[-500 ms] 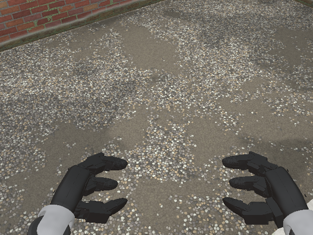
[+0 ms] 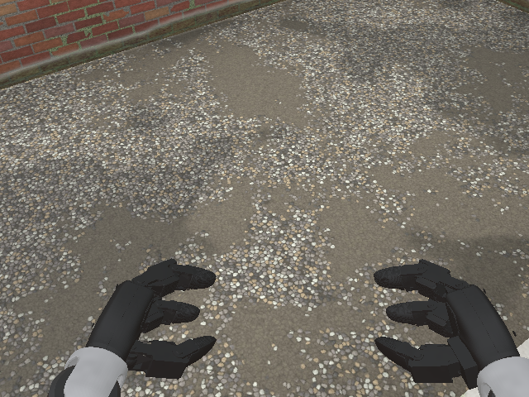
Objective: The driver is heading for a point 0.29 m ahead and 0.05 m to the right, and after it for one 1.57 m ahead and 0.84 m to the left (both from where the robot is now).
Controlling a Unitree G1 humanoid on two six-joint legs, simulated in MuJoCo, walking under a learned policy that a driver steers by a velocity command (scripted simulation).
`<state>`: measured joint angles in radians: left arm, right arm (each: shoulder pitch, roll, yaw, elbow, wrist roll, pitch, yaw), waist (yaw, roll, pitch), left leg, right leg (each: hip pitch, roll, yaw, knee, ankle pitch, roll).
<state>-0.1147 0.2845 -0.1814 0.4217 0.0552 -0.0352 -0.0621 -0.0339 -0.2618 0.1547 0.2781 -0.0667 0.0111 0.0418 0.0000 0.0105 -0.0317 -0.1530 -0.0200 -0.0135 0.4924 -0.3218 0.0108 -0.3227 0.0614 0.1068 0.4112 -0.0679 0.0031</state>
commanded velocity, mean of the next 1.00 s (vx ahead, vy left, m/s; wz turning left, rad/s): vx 0.99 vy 0.00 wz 0.00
